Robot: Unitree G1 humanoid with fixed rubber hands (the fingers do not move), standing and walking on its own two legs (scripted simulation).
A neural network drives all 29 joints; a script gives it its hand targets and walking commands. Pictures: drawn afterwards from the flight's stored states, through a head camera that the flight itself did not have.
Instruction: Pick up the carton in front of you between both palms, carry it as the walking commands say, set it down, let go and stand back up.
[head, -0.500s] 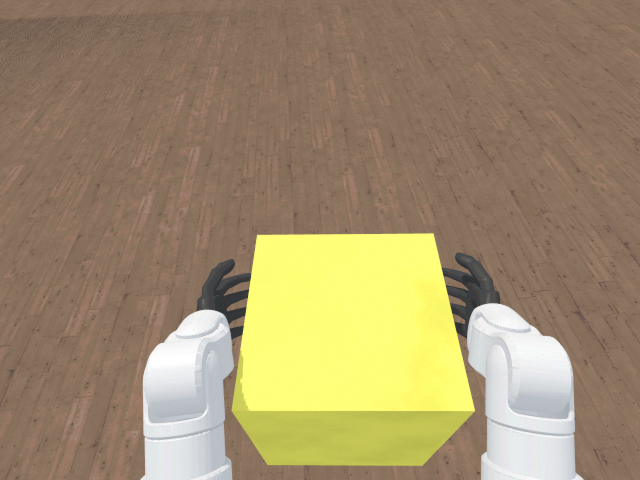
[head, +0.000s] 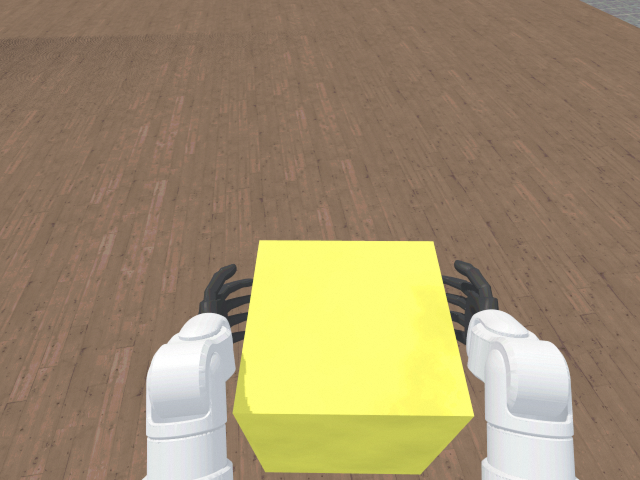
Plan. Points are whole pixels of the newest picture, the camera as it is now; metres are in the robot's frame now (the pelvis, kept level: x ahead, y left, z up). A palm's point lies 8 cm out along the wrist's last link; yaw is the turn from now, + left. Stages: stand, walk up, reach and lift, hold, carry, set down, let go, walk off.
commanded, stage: carry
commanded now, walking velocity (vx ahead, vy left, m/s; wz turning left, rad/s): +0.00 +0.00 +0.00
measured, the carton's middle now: (344, 363) +0.26 +0.00 +0.01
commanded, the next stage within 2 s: hold in 1.14 s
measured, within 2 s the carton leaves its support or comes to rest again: neither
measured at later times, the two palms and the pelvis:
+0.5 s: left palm (230, 377) +0.22 +0.13 +0.05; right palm (493, 373) +0.23 -0.17 +0.05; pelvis -0.03 -0.02 -0.01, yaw +0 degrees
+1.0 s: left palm (238, 391) +0.22 +0.12 +0.03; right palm (496, 388) +0.22 -0.17 +0.03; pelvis -0.07 -0.02 -0.01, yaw +0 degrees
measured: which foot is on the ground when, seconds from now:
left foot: down 0.00-1.00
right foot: down 0.00-1.00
